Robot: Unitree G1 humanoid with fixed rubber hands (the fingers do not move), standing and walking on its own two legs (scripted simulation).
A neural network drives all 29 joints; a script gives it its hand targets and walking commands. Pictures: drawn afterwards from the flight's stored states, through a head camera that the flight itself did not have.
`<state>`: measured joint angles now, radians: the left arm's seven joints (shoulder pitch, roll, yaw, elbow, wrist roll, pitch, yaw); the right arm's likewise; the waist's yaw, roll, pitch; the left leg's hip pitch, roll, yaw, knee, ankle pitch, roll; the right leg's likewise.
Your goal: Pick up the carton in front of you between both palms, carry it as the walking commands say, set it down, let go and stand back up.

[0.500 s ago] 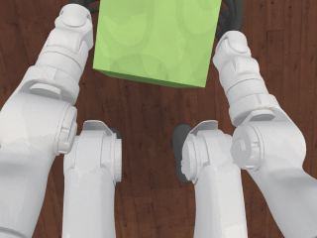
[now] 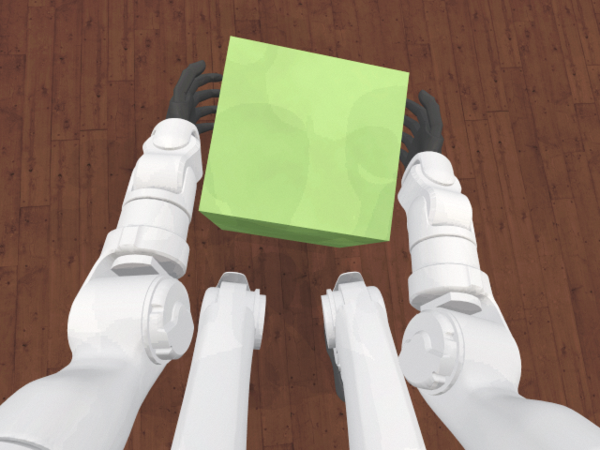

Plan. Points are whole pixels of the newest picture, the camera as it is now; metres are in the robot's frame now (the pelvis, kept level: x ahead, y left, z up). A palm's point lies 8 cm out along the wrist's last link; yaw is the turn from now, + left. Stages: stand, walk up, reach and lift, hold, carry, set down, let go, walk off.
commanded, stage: reach and lift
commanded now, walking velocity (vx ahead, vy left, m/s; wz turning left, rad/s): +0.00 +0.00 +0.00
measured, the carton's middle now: (297, 166) +0.47 +0.00 -0.14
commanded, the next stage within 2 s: none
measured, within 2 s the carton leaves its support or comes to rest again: neither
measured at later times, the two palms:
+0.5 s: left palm (139, 93) +0.46 +0.15 +0.08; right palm (495, 121) +0.45 -0.15 +0.09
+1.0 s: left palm out of the picture +0.41 +0.15 +0.24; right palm out of the picture +0.42 -0.15 +0.24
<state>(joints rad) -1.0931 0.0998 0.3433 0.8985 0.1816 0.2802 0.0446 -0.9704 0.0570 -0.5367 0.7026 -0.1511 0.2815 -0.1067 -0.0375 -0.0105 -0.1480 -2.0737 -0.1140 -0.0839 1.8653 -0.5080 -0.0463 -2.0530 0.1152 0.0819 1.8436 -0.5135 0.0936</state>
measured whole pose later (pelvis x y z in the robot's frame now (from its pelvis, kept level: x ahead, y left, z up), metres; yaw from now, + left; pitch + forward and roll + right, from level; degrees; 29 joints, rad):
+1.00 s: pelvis +0.10 -0.01 +0.27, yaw +1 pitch +16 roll +0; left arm -0.34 -0.11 0.28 0.58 0.18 0.32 0.06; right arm -0.34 0.15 -0.32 0.55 -0.18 0.32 -0.05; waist -0.02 -0.01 -0.19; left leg -0.74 -0.08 -0.13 0.83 -0.36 -0.02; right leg -0.74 0.07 0.14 0.83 -0.36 0.03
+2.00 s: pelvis +0.11 -0.01 +0.31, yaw +1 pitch -4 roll +0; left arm -0.28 -0.16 0.25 0.34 0.29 0.65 0.01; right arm -0.30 0.16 -0.28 0.35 -0.30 0.64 0.01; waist 0.00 0.00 -0.01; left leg -0.12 -0.04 -0.13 0.39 -0.20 -0.01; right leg -0.12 0.04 0.14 0.39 -0.20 0.01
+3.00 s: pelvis +0.16 -0.02 +0.31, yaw +4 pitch +3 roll +1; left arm -0.21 -0.13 0.11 -0.05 0.16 1.01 0.09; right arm -0.23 0.10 -0.15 -0.06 -0.13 1.01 -0.05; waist 0.00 -0.01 -0.16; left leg -0.36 0.02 0.10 0.62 -0.41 -0.01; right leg -0.21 -0.04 -0.02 0.44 -0.29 0.00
